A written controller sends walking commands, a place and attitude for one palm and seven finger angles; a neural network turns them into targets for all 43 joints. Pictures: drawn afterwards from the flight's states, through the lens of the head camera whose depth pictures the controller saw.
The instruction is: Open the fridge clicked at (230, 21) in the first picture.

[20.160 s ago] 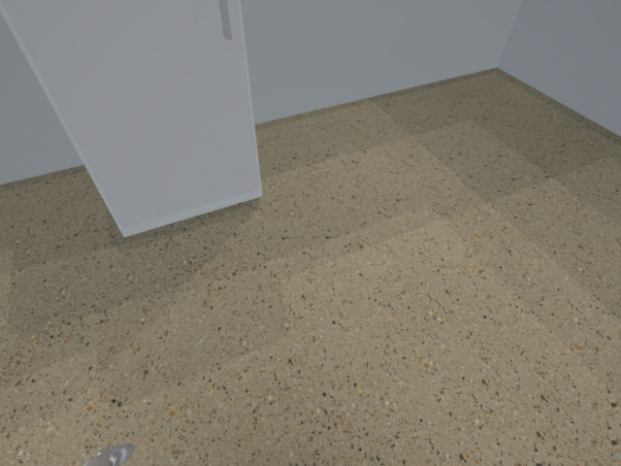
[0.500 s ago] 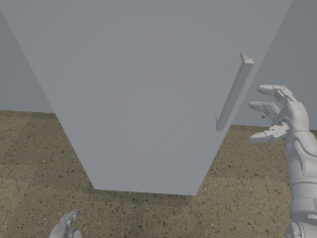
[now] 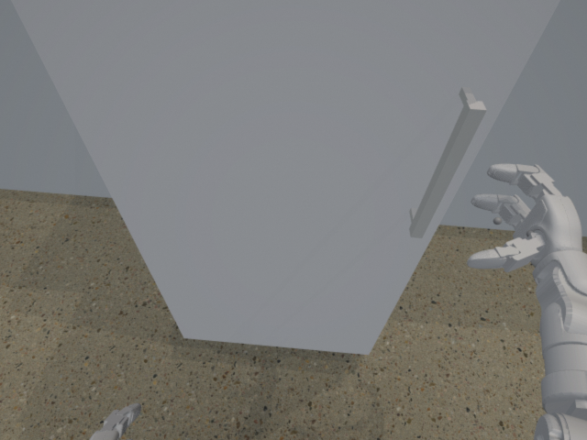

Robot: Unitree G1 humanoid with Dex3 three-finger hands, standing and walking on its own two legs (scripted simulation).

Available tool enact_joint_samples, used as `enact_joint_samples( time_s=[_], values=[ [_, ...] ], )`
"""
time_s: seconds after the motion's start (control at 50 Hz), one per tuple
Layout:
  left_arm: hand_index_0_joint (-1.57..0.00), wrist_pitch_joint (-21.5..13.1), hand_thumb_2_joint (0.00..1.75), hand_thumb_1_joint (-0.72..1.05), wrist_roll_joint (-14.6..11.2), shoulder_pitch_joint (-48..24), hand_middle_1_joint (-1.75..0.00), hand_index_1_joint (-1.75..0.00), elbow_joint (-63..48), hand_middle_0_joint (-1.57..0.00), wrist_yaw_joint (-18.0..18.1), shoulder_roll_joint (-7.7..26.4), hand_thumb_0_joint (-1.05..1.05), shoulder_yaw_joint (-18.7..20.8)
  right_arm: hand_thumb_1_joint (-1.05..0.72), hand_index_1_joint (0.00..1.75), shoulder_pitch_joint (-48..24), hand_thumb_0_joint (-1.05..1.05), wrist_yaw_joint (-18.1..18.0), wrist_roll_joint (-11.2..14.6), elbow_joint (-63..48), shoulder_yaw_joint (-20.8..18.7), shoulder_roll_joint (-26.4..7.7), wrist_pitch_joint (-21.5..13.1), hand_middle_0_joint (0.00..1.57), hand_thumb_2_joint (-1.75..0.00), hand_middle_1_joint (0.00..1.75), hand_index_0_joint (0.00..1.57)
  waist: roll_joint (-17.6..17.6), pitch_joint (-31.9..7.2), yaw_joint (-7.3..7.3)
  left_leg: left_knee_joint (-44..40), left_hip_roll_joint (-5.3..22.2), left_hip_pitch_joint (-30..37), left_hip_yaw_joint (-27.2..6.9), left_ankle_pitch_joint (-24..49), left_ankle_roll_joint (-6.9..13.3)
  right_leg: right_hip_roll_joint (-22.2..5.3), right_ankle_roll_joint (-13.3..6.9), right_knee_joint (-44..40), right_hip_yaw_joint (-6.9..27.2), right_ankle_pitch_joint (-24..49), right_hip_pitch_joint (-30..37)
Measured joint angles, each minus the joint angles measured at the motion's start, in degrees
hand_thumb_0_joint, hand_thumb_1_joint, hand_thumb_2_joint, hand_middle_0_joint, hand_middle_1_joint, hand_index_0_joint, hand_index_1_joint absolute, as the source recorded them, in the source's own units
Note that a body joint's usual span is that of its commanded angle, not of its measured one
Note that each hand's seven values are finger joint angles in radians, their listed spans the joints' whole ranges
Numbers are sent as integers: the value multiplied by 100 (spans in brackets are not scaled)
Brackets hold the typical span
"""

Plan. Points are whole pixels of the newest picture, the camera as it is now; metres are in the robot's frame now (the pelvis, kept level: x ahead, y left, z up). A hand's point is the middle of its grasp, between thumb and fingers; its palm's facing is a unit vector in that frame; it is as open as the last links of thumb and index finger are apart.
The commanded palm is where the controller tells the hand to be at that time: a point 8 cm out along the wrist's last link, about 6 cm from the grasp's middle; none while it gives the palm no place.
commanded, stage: move the hooked fingers beside the handle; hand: right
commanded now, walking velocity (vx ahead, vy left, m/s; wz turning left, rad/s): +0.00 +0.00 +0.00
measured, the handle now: (437, 172) +0.47 -0.16 +0.14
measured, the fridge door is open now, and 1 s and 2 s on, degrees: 0 0 0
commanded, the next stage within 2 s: feel for the door with the fingertips in 0.96 s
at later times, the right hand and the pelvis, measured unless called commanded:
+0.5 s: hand (505, 211) +0.39 -0.23 +0.15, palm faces +0.02 +1.00 +0.01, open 14.0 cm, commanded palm +0.36 -0.27 +0.14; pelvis +0.01 +0.00 +0.00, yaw +0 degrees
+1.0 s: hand (501, 215) +0.39 -0.22 +0.14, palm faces +0.03 +1.00 +0.00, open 14.0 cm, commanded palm +0.36 -0.28 +0.15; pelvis +0.00 +0.00 +0.00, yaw +0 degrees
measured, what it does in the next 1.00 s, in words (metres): stands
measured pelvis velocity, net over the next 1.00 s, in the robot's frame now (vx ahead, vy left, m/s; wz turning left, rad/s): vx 0.00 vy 0.00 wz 0.00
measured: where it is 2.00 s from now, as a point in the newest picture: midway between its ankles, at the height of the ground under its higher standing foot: outside the picture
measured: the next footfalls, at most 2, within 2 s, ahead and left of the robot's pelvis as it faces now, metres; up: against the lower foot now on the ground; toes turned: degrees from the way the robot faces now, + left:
none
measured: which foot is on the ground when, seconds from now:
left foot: down 0.00-1.00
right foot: down 0.00-1.00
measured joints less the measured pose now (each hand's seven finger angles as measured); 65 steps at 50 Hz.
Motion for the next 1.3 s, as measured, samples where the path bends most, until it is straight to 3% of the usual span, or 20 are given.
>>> enact_joint_samples(
  time_s=[0.1, 0.22, 0.26, 0.4, 0.56, 0.74, 0.88, 1.06, 1.14, 1.22, 1.3],
  values=[
    [-20, -97, 90, 91, 20, -102, -30, -30, 164, -20, 14, -17, 1, -14, 50, 120, -102, -2, -53, 54, -324, 136, 241, -246, 30, -29, 120, 30, 22, -20, -49, -46, 11, 97, 31, 3, -5, 21, 0, -21, 31, 0, 74],
    [-20, -15, 90, 91, -5, -261, -30, -30, -1, -20, -15, -82, 1, -92, 50, 120, -517, -2, -77, -42, 513, 75, -27, 274, 31, -29, 120, 30, 38, -131, 73, -6, 12, -12, 0, -1, -1, 15, 6, -45, 2, 21, 7],
    [-20, -8, 90, 91, 7, -249, -30, -30, -110, -20, -37, -82, 1, -76, 50, 120, -418, -2, -112, -77, 475, 36, -52, 306, 30, -29, 120, 30, 18, -112, 83, 3, 7, -51, -21, 3, 3, 6, 7, -44, -18, 23, -20],
    [-20, -25, 90, 91, 26, -142, -30, -30, -42, -20, -59, -93, 1, -62, 50, 120, 102, -2, -59, 52, -307, -116, 159, -185, 30, -30, 119, 30, 31, -114, -47, -29, -4, 85, -55, -30, 1, -6, 13, -30, -45, -49, 106],
    [-20, 50, 90, 91, -34, -200, -30, -30, -66, -20, -28, -56, 1, -54, 50, 120, -6, -2, 105, 74, -32, 9, -51, 329, 30, -29, 120, 30, 5, -143, -51, -27, 1, 75, 13, -34, 2, 11, 12, 5, 25, -44, 53],
    [-20, -58, 90, 91, 12, -292, -30, -30, -19, -20, -23, -71, 1, -55, 50, 120, 170, -2, -61, 104, -618, 81, 266, 6, 30, -29, 120, 30, 15, -97, -93, -44, 12, 146, 6, -11, -8, 24, 2, -24, 18, -19, 132],
    [-20, 32, 90, 91, -4, -329, -30, -30, -83, -20, -18, -110, 1, -126, 50, 120, -226, -2, -94, 11, 117, 73, 17, 378, 30, -29, 120, 30, 21, -121, -10, -16, 4, 44, 28, 16, -2, 17, 4, -25, 41, 33, 37],
    [-20, -20, 90, 91, 29, -151, -30, -30, 45, -20, -17, -74, 1, -94, 50, 120, -152, -2, -18, 63, -102, -50, 73, -129, 30, -30, 120, 30, 40, -76, -29, -19, -18, 39, 4, 28, -1, -8, 2, 11, 26, 12, 24],
    [-20, 3, 90, 91, -14, -90, -30, -30, 72, -20, -16, -60, 1, -78, 50, 120, -314, -2, 36, 80, 114, 79, 0, 58, 30, -29, 120, 30, 38, -125, -18, -10, -9, 36, 21, 15, -9, 4, -6, 29, 42, 1, 8],
    [-20, 2, 90, 91, -18, -101, -30, -30, 28, -20, -36, -25, 1, -38, 50, 120, -301, -2, -39, 64, 49, 255, 123, 284, 30, -29, 120, 30, -19, -101, -10, -12, 6, 7, 22, 27, -24, 20, -25, 28, 42, 13, -22],
    [-20, -33, 90, 91, 20, -158, -30, -30, 8, -20, -64, -55, 1, -31, 50, 120, -178, -2, -257, 40, -222, 331, 372, 212, 30, -29, 120, 30, -15, -69, -4, -3, 21, -9, -8, 32, -35, 30, -35, 2, 11, 24, -13]
  ],
)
